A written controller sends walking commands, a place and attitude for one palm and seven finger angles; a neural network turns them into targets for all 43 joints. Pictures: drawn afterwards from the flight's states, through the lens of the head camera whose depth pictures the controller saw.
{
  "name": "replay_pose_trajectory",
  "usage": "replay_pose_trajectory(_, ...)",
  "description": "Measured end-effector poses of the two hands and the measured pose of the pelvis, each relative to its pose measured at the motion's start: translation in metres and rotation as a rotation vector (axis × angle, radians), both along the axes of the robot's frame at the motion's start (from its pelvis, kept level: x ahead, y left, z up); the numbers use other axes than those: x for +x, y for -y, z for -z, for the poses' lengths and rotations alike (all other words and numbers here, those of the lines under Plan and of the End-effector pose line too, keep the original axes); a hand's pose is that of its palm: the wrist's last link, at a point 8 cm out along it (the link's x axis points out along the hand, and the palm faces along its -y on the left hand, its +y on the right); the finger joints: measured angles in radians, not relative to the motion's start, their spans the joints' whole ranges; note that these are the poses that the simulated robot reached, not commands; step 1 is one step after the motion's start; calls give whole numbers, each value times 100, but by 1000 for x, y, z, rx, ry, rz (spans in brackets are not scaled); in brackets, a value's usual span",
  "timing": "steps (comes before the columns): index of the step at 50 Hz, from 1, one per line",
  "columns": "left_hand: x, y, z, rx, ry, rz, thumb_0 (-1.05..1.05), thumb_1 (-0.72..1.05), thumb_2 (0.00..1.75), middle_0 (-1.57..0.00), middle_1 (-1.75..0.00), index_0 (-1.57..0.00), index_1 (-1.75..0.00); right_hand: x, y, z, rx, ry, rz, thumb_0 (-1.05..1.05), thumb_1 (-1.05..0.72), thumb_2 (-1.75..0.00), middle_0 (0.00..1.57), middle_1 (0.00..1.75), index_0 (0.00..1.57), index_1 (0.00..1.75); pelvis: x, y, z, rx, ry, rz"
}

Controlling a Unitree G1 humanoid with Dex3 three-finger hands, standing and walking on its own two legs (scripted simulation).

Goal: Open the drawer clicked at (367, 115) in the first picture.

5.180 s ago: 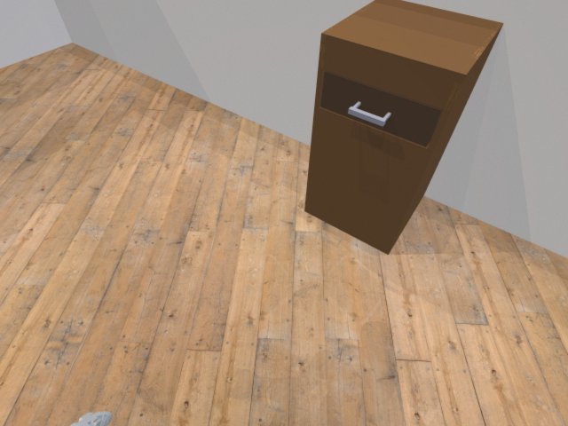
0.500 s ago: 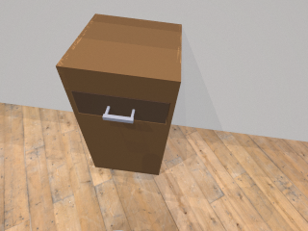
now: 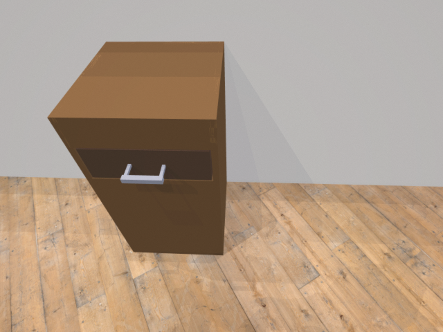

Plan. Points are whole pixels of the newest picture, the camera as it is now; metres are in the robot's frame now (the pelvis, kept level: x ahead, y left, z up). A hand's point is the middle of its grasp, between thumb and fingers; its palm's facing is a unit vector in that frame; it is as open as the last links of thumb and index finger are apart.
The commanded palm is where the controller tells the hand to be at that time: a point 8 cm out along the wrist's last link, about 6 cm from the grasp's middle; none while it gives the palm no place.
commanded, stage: come to a stop and stand still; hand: left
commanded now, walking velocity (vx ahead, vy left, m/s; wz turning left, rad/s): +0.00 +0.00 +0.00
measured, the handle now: (144, 173) +0.55 +0.26 -0.13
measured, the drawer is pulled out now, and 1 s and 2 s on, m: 0.00 0.00 0.00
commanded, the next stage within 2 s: look again from close up in 0.26 s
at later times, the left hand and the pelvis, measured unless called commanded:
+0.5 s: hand out of the picture -0.02 +0.17 -0.17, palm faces +0.03 -0.98 -0.19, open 7.3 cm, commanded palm none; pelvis +0.00 +0.01 +0.00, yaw +0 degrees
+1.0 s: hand out of the picture +0.00 +0.20 -0.17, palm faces -0.04 -0.98 -0.20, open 7.3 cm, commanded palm +0.10 +0.25 -0.06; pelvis +0.00 +0.04 +0.00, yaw -1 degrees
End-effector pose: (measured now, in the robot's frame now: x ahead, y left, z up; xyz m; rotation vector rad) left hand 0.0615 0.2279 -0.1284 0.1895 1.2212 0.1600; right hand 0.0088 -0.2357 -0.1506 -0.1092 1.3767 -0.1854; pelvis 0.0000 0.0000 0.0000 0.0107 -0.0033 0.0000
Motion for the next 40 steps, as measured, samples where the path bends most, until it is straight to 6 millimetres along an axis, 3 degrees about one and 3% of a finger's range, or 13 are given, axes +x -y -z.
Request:
replay_pose_trajectory(5,-7,9,12,-34,-19,-41,0,93,90,-20,-30,-21,-29,-27,-6,-2,-7,-84,-18,1,-91,-90,20,30,19,30,0,5,1,-20,-5,-14)
replay_pose_trajectory(10,-26,8,12,-32,-73,-54,0,95,90,-20,-30,-21,-29,-40,-17,-6,23,-121,-26,1,-91,-90,20,30,19,30,0,10,-3,-11,1,-7)
replay_pose_trajectory(19,-69,15,10,-34,-194,-66,0,92,90,-20,-30,-20,-29,-35,-29,-2,61,-105,-27,1,-90,-90,20,30,20,30,2,8,-5,-14,0,1)
replay_pose_trajectory(24,-86,14,15,-43,-204,-50,1,91,90,-20,-30,-20,-29,-22,-30,4,42,-37,-26,1,-91,-90,20,30,20,30,-1,-5,2,-40,-6,-6)
replay_pose_trajectory(30,-81,4,17,-62,-181,-49,1,91,90,-20,-30,-20,-29,-17,-43,1,33,9,-44,1,-92,-90,20,30,19,30,2,-18,2,-21,11,-3)
replay_pose_trajectory(40,-68,-17,16,-51,-148,-34,1,92,90,-20,-30,-20,-29,-27,-65,-1,48,-13,-47,1,-91,-90,20,30,20,30,2,-31,0,-12,21,6)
